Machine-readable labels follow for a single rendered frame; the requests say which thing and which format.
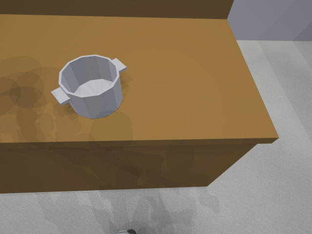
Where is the table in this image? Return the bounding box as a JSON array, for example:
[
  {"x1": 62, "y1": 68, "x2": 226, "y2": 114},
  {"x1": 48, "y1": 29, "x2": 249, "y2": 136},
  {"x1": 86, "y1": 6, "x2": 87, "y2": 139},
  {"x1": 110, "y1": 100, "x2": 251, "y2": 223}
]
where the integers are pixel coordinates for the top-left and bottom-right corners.
[{"x1": 0, "y1": 0, "x2": 279, "y2": 194}]

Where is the pot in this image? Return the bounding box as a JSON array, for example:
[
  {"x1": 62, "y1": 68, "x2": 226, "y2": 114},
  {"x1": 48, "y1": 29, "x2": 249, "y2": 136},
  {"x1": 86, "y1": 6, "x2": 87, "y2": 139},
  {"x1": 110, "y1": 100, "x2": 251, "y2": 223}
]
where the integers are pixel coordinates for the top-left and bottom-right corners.
[{"x1": 51, "y1": 55, "x2": 127, "y2": 119}]

